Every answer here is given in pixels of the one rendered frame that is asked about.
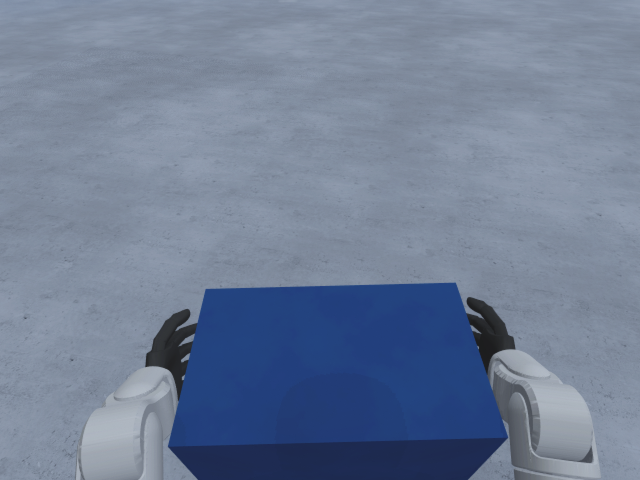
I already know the carton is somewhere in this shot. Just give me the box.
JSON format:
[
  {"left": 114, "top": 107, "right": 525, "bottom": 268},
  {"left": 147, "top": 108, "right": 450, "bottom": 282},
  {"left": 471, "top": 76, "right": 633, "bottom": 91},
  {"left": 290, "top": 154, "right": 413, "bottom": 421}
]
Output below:
[{"left": 168, "top": 283, "right": 508, "bottom": 480}]

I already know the left robot hand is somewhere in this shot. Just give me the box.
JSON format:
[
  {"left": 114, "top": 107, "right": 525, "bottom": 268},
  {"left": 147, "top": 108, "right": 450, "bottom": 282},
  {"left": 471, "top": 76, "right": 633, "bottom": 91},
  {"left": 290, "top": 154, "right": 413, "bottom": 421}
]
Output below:
[{"left": 145, "top": 309, "right": 197, "bottom": 401}]

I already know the right robot hand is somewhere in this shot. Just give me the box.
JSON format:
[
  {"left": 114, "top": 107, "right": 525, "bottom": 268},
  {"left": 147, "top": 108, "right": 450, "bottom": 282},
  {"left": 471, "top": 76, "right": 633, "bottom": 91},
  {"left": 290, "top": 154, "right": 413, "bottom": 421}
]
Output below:
[{"left": 466, "top": 297, "right": 516, "bottom": 373}]

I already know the right robot forearm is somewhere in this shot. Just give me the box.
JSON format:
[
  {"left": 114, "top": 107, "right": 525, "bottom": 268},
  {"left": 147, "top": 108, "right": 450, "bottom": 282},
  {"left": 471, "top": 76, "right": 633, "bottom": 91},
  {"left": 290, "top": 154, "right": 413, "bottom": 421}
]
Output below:
[{"left": 487, "top": 349, "right": 601, "bottom": 480}]

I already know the left robot forearm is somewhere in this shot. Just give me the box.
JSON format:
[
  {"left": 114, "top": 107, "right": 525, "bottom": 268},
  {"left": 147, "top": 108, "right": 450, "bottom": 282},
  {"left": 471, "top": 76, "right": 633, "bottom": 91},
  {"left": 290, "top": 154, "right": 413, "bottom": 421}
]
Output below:
[{"left": 75, "top": 366, "right": 178, "bottom": 480}]

